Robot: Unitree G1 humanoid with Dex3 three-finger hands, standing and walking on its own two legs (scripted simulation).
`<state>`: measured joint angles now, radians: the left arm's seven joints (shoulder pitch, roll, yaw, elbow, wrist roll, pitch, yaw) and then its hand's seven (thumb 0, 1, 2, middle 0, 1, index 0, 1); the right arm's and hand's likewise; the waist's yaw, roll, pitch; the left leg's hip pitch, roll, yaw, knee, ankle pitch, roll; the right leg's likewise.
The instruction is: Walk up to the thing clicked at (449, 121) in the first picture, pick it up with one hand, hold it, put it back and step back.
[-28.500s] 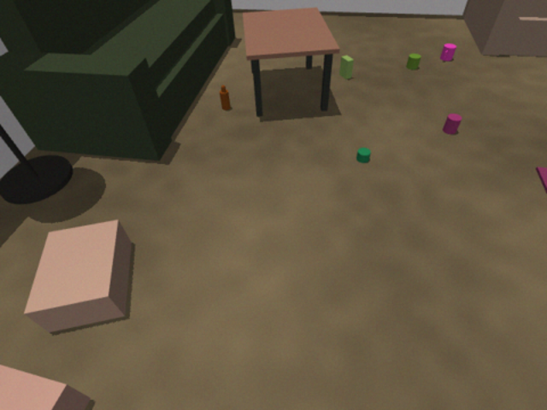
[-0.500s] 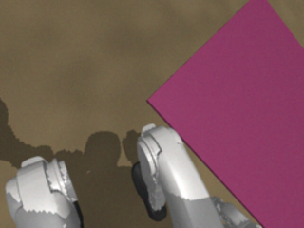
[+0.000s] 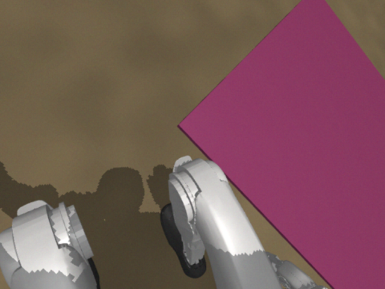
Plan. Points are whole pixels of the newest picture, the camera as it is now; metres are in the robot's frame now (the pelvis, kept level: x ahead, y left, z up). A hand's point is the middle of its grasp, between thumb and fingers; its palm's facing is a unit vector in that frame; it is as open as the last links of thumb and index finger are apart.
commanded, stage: open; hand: left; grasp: from above
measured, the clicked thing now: out of the picture +0.44 +0.34 -0.25
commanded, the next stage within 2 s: withdraw in 0.56 s
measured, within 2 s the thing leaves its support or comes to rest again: neither
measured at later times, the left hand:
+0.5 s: hand out of the picture +0.43 +0.34 -0.22, palm faces -0.42 -0.17 -0.89, open 13.8 cm
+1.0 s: hand out of the picture +0.46 +0.35 -0.16, palm faces -0.29 -0.09 -0.95, open 14.1 cm
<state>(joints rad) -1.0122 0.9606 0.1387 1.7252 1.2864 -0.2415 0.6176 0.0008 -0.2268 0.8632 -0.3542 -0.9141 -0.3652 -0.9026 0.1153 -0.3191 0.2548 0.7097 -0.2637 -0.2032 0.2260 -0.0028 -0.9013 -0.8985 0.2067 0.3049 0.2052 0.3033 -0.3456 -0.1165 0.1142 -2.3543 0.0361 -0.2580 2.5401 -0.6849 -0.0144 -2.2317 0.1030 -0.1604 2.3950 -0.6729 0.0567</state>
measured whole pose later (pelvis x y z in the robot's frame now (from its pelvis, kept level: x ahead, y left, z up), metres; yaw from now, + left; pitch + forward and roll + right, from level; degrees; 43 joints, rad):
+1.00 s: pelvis +0.01 +0.00 +0.01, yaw +1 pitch +31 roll -12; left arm -0.91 0.84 0.15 1.39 1.23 -0.14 0.50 0.00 -0.52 0.99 -0.09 -1.02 -0.09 -1.01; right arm 0.14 -0.30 0.16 0.73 -0.20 -0.15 0.24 0.00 -0.91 -0.90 0.21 0.30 0.21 0.30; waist -0.28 -0.04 0.00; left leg -2.37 0.03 -0.23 2.49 -0.69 -0.02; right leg -2.25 0.08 -0.14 2.37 -0.70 0.05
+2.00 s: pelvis +0.00 +0.00 +0.08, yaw +7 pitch +36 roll -8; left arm -0.81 0.68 0.09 1.08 1.02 -0.07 0.20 0.00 -0.15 0.83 -0.21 -0.64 -0.20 -0.64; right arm 0.21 -0.23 0.04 0.70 -0.07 0.00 0.13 0.00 -0.89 -0.89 0.21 0.30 0.21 0.30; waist -0.18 0.05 -0.12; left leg -2.22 0.03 -0.12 2.25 -0.66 0.00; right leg -2.13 0.05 -0.06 2.19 -0.70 0.04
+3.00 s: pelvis +0.08 +0.02 +0.41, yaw +15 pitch +13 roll -3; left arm 0.47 0.22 0.05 -0.12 -0.07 0.45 0.07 0.01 0.90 0.90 -0.21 -0.30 -0.21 -0.30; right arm 0.32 -0.21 0.05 0.52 0.02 -0.18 -0.18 0.01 -0.90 -0.90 0.21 0.30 0.21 0.30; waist -0.06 0.06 -0.19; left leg -0.80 0.03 -0.06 1.05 -0.49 0.00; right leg -0.71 0.02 -0.04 0.97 -0.49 0.02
